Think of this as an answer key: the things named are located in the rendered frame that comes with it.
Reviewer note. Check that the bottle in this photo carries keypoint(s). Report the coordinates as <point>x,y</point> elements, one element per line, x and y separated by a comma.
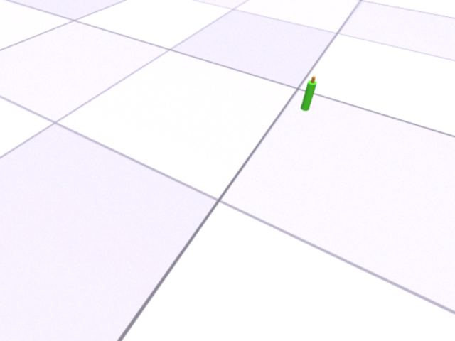
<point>308,94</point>

